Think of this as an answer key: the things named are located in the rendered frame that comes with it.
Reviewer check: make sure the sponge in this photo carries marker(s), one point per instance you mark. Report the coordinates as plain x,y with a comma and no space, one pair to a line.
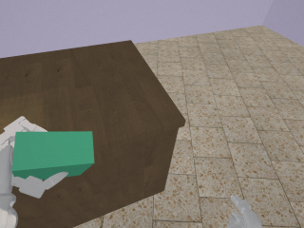
42,154

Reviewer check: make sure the table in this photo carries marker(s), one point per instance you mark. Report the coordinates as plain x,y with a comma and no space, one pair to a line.
109,90

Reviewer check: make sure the left robot hand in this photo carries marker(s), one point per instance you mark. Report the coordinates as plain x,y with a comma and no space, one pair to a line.
31,186

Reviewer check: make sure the left robot forearm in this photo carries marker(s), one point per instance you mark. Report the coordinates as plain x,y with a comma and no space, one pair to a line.
8,216

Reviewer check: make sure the right robot hand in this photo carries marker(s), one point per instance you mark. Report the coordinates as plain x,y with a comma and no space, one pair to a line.
249,219

